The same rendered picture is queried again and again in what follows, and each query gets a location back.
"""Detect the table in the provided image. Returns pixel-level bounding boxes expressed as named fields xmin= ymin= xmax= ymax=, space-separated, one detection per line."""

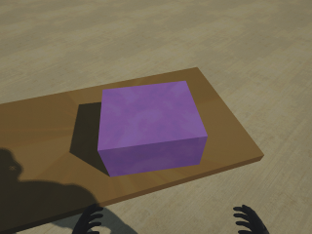
xmin=0 ymin=67 xmax=264 ymax=234

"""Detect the robot left hand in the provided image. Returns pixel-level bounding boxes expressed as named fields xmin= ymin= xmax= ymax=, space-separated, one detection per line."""
xmin=72 ymin=203 xmax=103 ymax=234

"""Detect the carton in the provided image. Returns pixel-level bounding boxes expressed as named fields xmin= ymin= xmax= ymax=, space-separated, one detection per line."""
xmin=97 ymin=81 xmax=208 ymax=177

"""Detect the robot right hand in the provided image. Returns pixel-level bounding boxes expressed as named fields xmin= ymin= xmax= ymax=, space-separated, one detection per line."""
xmin=233 ymin=205 xmax=269 ymax=234

